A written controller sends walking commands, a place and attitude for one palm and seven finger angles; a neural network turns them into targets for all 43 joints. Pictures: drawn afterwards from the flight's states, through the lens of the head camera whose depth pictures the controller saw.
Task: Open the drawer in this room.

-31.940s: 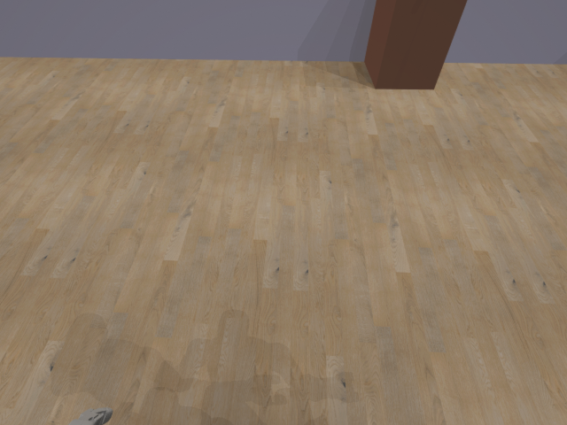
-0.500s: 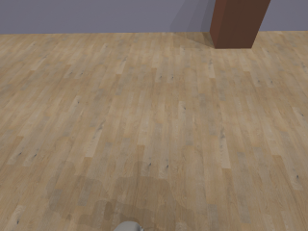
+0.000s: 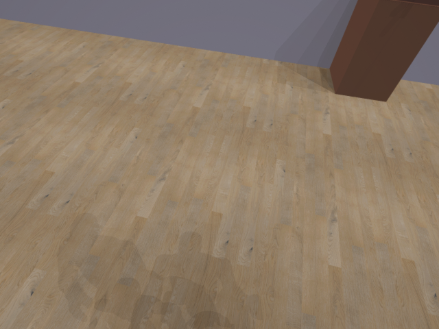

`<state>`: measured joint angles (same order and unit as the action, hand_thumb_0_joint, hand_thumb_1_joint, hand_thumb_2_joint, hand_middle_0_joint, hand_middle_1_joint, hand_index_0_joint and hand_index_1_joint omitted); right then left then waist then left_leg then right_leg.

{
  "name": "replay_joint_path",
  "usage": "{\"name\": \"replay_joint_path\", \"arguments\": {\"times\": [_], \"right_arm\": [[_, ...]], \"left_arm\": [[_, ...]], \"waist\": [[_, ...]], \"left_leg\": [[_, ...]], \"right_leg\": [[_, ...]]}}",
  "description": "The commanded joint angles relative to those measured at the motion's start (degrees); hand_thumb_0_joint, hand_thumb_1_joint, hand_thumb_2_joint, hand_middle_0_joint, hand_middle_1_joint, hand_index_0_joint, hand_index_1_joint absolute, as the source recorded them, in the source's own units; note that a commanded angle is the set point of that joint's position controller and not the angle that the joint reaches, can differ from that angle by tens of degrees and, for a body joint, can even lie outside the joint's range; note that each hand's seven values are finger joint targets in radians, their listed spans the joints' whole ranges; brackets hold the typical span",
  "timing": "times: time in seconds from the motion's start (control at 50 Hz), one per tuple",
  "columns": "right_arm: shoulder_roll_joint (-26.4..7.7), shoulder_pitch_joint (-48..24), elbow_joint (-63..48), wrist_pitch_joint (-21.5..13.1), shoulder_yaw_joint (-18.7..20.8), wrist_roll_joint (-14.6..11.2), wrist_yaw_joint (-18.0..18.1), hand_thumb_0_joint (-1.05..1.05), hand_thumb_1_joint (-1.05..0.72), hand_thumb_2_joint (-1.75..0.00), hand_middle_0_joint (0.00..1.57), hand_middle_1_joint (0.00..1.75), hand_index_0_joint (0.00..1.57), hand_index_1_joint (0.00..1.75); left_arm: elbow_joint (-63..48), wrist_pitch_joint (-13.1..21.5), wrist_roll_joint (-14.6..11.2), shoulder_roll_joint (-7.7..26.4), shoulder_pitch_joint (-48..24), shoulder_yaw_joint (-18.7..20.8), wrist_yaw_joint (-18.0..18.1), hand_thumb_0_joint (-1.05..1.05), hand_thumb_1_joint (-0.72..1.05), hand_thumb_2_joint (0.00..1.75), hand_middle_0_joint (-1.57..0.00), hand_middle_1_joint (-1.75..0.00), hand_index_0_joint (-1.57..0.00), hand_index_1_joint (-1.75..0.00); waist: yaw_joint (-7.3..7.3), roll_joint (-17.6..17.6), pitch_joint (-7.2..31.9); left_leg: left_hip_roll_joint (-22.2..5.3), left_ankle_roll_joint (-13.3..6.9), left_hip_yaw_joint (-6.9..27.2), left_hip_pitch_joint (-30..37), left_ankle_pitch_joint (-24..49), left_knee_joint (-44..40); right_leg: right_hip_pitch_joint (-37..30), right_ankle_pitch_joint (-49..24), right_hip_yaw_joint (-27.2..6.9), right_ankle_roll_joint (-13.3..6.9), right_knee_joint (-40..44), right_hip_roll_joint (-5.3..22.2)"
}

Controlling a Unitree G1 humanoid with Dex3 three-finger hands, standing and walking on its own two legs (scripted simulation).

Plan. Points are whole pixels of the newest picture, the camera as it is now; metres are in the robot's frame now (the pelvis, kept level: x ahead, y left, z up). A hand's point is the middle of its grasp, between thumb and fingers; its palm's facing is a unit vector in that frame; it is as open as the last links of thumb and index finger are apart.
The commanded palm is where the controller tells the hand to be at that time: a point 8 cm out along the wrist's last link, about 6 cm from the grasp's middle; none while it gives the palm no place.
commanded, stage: turn or walk to find it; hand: left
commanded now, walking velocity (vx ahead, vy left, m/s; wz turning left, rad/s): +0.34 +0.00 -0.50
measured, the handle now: out of the picture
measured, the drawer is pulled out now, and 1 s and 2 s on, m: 0.00 0.00 0.00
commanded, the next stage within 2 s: none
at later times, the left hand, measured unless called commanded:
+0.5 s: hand (199, 288) +0.24 +0.06 -0.17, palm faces -0.18 -0.96 -0.22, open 7.4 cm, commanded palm none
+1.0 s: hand (198, 254) +0.33 +0.07 -0.19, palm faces -0.17 -0.98 -0.13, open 7.4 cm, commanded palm none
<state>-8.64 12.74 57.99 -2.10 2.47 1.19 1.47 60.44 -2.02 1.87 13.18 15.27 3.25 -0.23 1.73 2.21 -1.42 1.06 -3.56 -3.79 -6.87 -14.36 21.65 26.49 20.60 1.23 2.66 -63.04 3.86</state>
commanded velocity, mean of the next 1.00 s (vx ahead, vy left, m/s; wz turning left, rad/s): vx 0.37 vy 0.00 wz -0.20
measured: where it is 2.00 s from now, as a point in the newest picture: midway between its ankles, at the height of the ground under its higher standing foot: (267, 230)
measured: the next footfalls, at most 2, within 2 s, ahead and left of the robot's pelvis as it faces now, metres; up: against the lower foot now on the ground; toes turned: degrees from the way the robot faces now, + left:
right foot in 0.34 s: +0.18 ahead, -0.20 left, +0.00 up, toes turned -19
left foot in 0.88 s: +0.45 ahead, -0.03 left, +0.00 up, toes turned -7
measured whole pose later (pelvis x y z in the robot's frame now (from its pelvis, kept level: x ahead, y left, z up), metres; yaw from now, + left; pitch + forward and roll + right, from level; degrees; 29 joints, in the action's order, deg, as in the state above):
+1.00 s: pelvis +0.35 -0.10 -0.02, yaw -17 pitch -1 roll -1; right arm -7.9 7.8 56.7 -4.9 2.5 1.8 0.0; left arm 66.4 1.5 1.2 8.1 22.0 3.2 -0.4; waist 2.5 1.5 -4.3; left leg -3.0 -3.0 -9.8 -17.4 -15.2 33.4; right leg 18.8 24.2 2.0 -1.2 -66.1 2.4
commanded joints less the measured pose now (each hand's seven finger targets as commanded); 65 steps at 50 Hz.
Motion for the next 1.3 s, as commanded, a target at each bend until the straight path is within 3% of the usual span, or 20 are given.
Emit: {"name": "replay_joint_path", "arguments": {"times": [0.0, 0.24, 0.3, 0.32, 0.34, 0.36, 0.4, 0.48, 0.64, 0.74, 0.78, 0.82, 0.84, 0.86, 0.88, 0.9, 0.94, 1.0, 1.06, 1.28], "right_arm": [[-9.5, 9.3, 0.1, -1.0, 2.2, 0.2, 0.5, 0.00, -0.90, -0.90, 0.20, 0.30, 0.20, 0.30], [-10.1, 10.8, 2.5, -1.6, 2.5, 1.2, 0.2, 0.00, -0.90, -0.90, 0.20, 0.30, 0.20, 0.30], [-10.4, 9.6, 2.7, -1.5, 2.3, 0.4, -0.2, 0.00, -0.90, -0.90, 0.20, 0.30, 0.20, 0.30], [-6.9, 10.4, 1.4, -1.8, 1.6, -0.5, -1.0, 0.00, -0.90, -0.90, 0.20, 0.30, 0.20, 0.30], [-5.7, 7.5, -1.8, -1.5, 1.2, -0.9, -1.1, 0.00, -0.90, -0.90, 0.20, 0.30, 0.20, 0.30], [-6.6, 4.2, -1.6, -1.0, 1.7, -0.8, -1.0, 0.00, -0.90, -0.90, 0.20, 0.30, 0.20, 0.30], [-6.0, 3.0, -1.2, -0.6, 2.1, 0.2, -1.4, 0.00, -0.90, -0.90, 0.20, 0.30, 0.20, 0.30], [-3.8, 9.4, 1.4, 1.1, 2.1, 1.0, -1.8, 0.00, -0.90, -0.90, 0.20, 0.30, 0.20, 0.30], [-3.8, -3.6, -4.1, 0.1, 2.2, 0.5, -2.9, 0.00, -0.90, -0.90, 0.20, 0.30, 0.20, 0.30], [-2.8, -11.1, -6.6, -0.9, 1.4, 0.2, -3.2, 0.00, -0.90, -0.90, 0.20, 0.30, 0.20, 0.30], [-3.2, -10.5, -6.5, -1.2, 1.3, 0.2, -3.1, 0.00, -0.90, -0.90, 0.20, 0.30, 0.20, 0.30], [-4.6, -3.6, -4.0, -1.8, 1.6, 0.4, -2.4, 0.00, -0.90, -0.90, 0.20, 0.30, 0.20, 0.30], [-7.1, 4.7, -1.5, -2.2, 2.3, 0.6, -1.8, 0.00, -0.90, -0.90, 0.20, 0.30, 0.20, 0.30], [-13.5, 14.4, 0.8, -2.7, 3.7, 1.3, -1.1, 0.00, -0.90, -0.90, 0.20, 0.30, 0.20, 0.30], [-16.7, 19.5, 2.5, -2.0, 4.2, 0.8, -0.9, 0.00, -0.90, -0.90, 0.20, 0.30, 0.20, 0.30], [-15.4, 16.7, 2.9, -1.8, 3.9, 0.4, -0.3, 0.00, -0.90, -0.90, 0.20, 0.30, 0.20, 0.30], [-9.2, 8.9, 0.6, -2.3, 2.4, 0.3, -0.5, 0.00, -0.90, -0.90, 0.20, 0.30, 0.20, 0.30], [-5.5, 7.4, 1.2, -3.3, 1.2, 0.2, -0.2, 0.00, -0.90, -0.90, 0.20, 0.30, 0.20, 0.30], [-4.7, 8.5, 1.2, -3.7, 1.5, 0.0, -0.1, 0.00, -0.90, -0.90, 0.20, 0.30, 0.20, 0.30], [-7.1, 16.0, 4.7, -3.1, 1.9, 0.4, -0.1, 0.00, -0.90, -0.90, 0.20, 0.30, 0.20, 0.30]], "left_arm": [[-5.2, 1.2, -0.3, 1.6, -4.4, 0.6, -0.8, 0.00, 0.90, 0.90, -0.20, -0.30, -0.20, -0.30], [-8.9, 2.2, -0.6, -0.9, -10.5, 1.2, -2.5, 0.00, 0.90, 0.90, -0.20, -0.30, -0.20, -0.30], [-2.9, 3.7, -0.1, 3.3, 7.3, 2.4, -2.0, 0.00, 0.90, 0.90, -0.20, -0.30, -0.20, -0.30], [-0.6, 4.7, 0.0, 9.9, 15.7, 3.8, -1.0, 0.00, 0.90, 0.90, -0.20, -0.30, -0.20, -0.30], [0.3, 4.7, -1.5, 12.9, 18.1, 3.9, -0.2, 0.00, 0.90, 0.90, -0.20, -0.30, -0.20, -0.30], [-0.8, 4.5, -1.7, 13.0, 13.2, 4.2, 0.4, 0.00, 0.90, 0.90, -0.20, -0.30, -0.20, -0.30], [-3.8, 4.5, -1.4, 7.6, 2.5, 2.6, 0.6, 0.00, 0.90, 0.90, -0.20, -0.30, -0.20, -0.30], [-3.7, 5.6, -0.8, 3.6, -0.5, 1.4, 0.7, 0.00, 0.90, 0.90, -0.20, -0.30, -0.20, -0.30], [-0.2, 7.4, -0.7, 3.1, 7.1, 1.1, 0.9, 0.00, 0.90, 0.90, -0.20, -0.30, -0.20, -0.30], [1.8, 7.1, -0.6, 2.8, 10.8, 0.9, 1.2, 0.00, 0.90, 0.90, -0.20, -0.30, -0.20, -0.30], [2.1, 6.8, -0.6, 3.4, 10.7, 1.2, 1.4, 0.00, 0.90, 0.90, -0.20, -0.30, -0.20, -0.30], [2.4, 6.6, -0.9, 3.7, 9.5, 1.2, 1.4, 0.00, 0.90, 0.90, -0.20, -0.30, -0.20, -0.30], [2.3, 6.7, -1.1, 2.7, 9.2, 1.1, 1.3, 0.00, 0.90, 0.90, -0.20, -0.30, -0.20, -0.30], [1.2, 6.5, -1.6, 0.4, 10.7, 0.9, 0.9, 0.00, 0.90, 0.90, -0.20, -0.30, -0.20, -0.30], [-0.3, 7.0, -1.7, -0.6, 9.5, 0.3, 0.3, 0.00, 0.90, 0.90, -0.20, -0.30, -0.20, -0.30], [-0.3, 6.4, -1.4, -0.2, 7.4, 0.4, 0.8, 0.00, 0.90, 0.90, -0.20, -0.30, -0.20, -0.30], [-0.5, 6.1, -1.0, -0.1, 2.1, 0.8, -0.3, 0.00, 0.90, 0.90, -0.20, -0.30, -0.20, -0.30], [0.0, 4.0, -0.1, -3.3, 4.5, 0.7, -0.7, 0.00, 0.90, 0.90, -0.20, -0.30, -0.20, -0.30], [-1.7, 3.0, 0.1, -3.6, 2.9, 1.2, -1.1, 0.00, 0.90, 0.90, -0.20, -0.30, -0.20, -0.30], [-9.0, 3.9, -0.6, -1.9, -15.7, 0.2, -1.9, 0.00, 0.90, 0.90, -0.20, -0.30, -0.20, -0.30]], "waist": [[-3.56, -6.8, -5.2], [-3.11, -9.6, -5.8], [5.33, -2.3, 3.5], [8.14, 11.4, 10.5], [6.98, 13.4, 10.2], [6.40, 8.7, 7.6], [1.92, 1.0, -1.3], [-2.88, 4.3, -1.8], [-0.06, 1.7, -5.6], [1.96, 2.3, -6.3], [1.35, 3.1, -5.2], [-2.35, 1.8, -1.3], [-5.79, -2.7, 3.5], [-9.17, -14.4, 11.6], [-9.41, -20.1, 12.8], [-8.54, -18.1, 11.9], [-5.62, -6.8, 0.4], [-1.80, -6.4, -2.3], [-0.82, -6.9, -3.6], [-4.47, -9.4, -5.3]], "left_leg": [[-19.8, -7.0, 12.8, 6.7, 0.8, -12.3], [-20.3, -3.9, 0.9, 2.6, 9.7, -6.9], [-13.9, 0.9, -7.5, -4.1, 22.2, 17.7], [-9.1, 3.4, -9.5, -17.2, 4.6, 36.0], [-3.5, 4.4, -4.6, -28.1, -18.9, 49.5], [-6.5, 3.6, 2.0, -30.0, -15.9, 54.9], [-10.1, 3.8, 3.4, -30.5, -5.7, 53.4], [-10.3, 5.9, 0.8, -23.0, 0.5, 44.0], [-10.5, 6.7, 1.4, -31.9, 4.9, 29.6], [-8.1, 5.3, -0.8, -26.7, 3.5, 18.3], [-6.7, 4.3, -2.0, -22.5, 1.8, 14.9], [-3.5, 3.4, -4.6, -9.9, 3.5, 9.0], [-4.9, 2.3, -2.1, 4.0, 6.2, 6.1], [-18.5, -2.3, 14.7, 19.1, 6.7, 4.2], [-27.9, -7.0, 27.7, 23.5, 11.4, -2.0], [-28.8, -7.1, 28.2, 20.2, 5.9, -4.9], [-24.9, -5.9, 19.4, 5.4, 2.4, -7.7], [-20.0, -3.7, 8.9, -3.3, 6.1, -10.6], [-18.1, -4.1, 4.9, -3.4, 9.6, -12.3], [-17.7, -3.7, -0.7, 7.1, 29.5, -7.2]], "right_leg": [[13.9, -2.3, -1.5, -0.5, 0.4, 2.5], [0.5, -4.3, 5.9, -2.9, 23.0, 1.3], [-25.5, -8.2, 7.8, -5.5, 33.0, -2.3], [-38.8, -5.6, -10.9, -10.3, 38.7, 11.6], [-40.6, -13.0, -30.5, -15.6, 46.0, 21.7], [-33.2, -3.2, -31.4, -16.6, 48.6, 21.7], [-19.7, 9.0, -22.9, -13.8, 51.5, 17.1], [-9.8, 1.0, -9.2, -10.5, 53.7, 10.1], [-20.0, -8.8, -9.6, -13.2, 54.4, 11.4], [-23.3, -20.5, -7.9, -12.4, 51.3, 11.6], [-24.9, -25.3, -6.7, -11.7, 48.4, 11.4], [-23.0, -35.6, -3.3, -9.9, 38.4, 8.8], [-16.9, -35.5, -1.3, -8.1, 26.5, 6.3], [-4.7, -17.6, 3.3, -5.0, 10.4, 0.1], [5.5, 10.8, 2.8, -4.4, -3.9, -4.8], [9.6, 10.0, -2.0, -4.6, -10.4, -2.2], [10.5, 1.4, -1.7, -4.2, -11.4, 2.9], [6.8, -3.7, -0.9, -2.8, -8.0, 4.0], [10.5, -9.6, -0.3, -1.5, -5.9, 4.7], [6.7, -12.3, 5.8, -2.8, 24.1, 1.8]]}}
